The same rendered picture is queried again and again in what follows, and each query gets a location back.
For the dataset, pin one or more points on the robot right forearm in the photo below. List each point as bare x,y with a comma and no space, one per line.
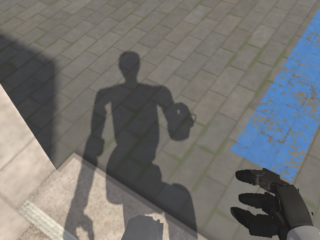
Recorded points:
304,232

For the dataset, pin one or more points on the robot left thigh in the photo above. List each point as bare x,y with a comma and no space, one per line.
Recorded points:
143,227

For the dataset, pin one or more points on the right robot hand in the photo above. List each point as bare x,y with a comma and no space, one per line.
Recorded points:
286,210

